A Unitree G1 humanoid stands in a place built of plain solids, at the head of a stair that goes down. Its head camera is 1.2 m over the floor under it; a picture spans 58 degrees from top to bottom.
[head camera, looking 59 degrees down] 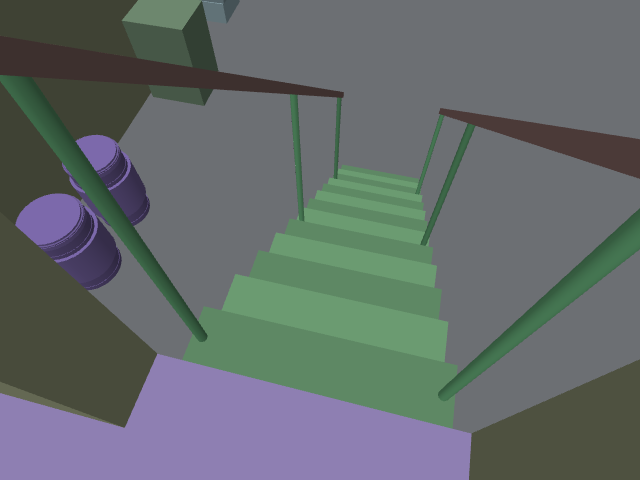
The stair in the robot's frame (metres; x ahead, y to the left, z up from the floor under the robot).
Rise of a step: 0.19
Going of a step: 0.23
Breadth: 0.86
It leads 14 degrees to the right of straight ahead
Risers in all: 14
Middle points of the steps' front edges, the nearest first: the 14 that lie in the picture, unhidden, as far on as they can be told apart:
0.25 0.03 0.00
0.47 -0.02 -0.19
0.69 -0.07 -0.39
0.91 -0.13 -0.58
1.13 -0.18 -0.78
1.36 -0.24 -0.97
1.58 -0.29 -1.17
1.80 -0.34 -1.36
2.02 -0.40 -1.55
2.24 -0.45 -1.75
2.46 -0.51 -1.94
2.68 -0.56 -2.14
2.90 -0.61 -2.33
3.13 -0.67 -2.53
